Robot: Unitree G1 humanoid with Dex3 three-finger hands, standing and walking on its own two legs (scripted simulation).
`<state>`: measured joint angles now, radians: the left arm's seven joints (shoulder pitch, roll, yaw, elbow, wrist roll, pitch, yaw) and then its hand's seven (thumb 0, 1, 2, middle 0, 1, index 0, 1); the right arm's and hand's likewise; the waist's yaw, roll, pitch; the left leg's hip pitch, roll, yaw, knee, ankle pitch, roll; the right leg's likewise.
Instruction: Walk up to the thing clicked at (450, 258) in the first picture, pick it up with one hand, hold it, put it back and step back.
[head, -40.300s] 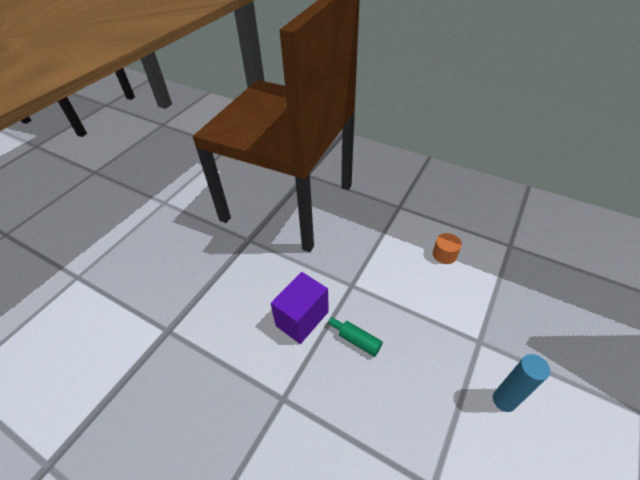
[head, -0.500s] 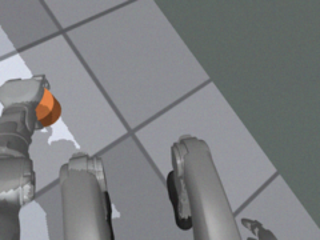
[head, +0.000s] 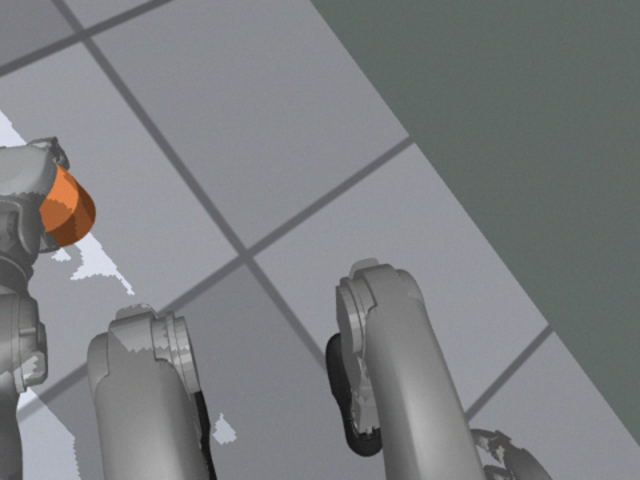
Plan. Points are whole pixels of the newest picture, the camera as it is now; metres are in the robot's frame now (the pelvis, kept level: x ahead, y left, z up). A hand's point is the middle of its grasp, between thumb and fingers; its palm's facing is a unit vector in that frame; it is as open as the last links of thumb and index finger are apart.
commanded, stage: lower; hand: left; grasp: from above
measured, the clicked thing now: (46, 206) +0.47 +0.29 -0.22
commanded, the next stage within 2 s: rest in 0.14 s
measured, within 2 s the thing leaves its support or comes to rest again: rests again in 0.66 s
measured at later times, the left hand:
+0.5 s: hand (57, 212) +0.47 +0.28 -0.24, palm faces -0.47 -0.09 -0.88, open 11.9 cm
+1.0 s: hand (65, 210) +0.47 +0.28 -0.26, palm faces -0.45 -0.10 -0.89, open 11.9 cm
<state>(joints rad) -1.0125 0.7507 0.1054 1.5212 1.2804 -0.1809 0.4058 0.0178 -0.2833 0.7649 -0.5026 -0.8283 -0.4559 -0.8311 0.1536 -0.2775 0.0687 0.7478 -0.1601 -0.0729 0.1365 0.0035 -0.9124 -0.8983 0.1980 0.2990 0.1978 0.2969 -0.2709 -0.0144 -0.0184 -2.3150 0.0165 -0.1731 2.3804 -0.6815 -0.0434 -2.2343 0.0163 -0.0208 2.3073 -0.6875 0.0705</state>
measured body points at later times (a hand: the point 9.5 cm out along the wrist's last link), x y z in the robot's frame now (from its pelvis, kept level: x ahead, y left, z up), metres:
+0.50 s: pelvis +0.01 +0.00 -0.03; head +0.28 +0.08 +0.32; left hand +0.49 +0.29 -0.19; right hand +0.04 -0.27 -0.12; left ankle +0.07 +0.14 -0.30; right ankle +0.10 -0.14 -0.30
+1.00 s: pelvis +0.00 +0.01 -0.04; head +0.28 +0.09 +0.31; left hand +0.49 +0.28 -0.21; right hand +0.03 -0.27 -0.11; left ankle +0.07 +0.14 -0.30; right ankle +0.10 -0.14 -0.30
